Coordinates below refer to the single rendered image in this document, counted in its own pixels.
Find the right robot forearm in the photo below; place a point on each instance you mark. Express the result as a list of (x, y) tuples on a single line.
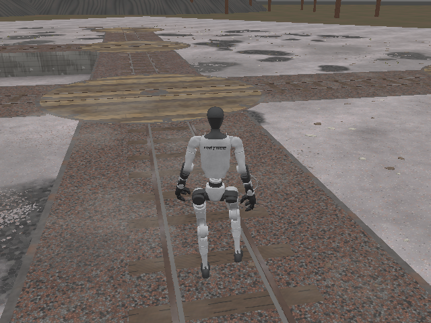
[(246, 180)]

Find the robot right shin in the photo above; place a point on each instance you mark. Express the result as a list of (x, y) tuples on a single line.
[(236, 232)]

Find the left robot forearm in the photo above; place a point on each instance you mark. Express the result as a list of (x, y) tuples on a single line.
[(182, 178)]

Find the robot right foot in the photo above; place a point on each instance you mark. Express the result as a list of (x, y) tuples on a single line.
[(238, 257)]

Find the robot right upper arm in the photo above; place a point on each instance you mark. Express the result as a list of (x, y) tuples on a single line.
[(239, 154)]

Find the robot left hand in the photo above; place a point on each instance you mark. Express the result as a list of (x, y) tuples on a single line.
[(178, 191)]

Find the robot left upper arm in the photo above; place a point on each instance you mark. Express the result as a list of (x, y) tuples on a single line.
[(190, 154)]

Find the robot right hand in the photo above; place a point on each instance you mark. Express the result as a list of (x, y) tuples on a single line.
[(251, 202)]

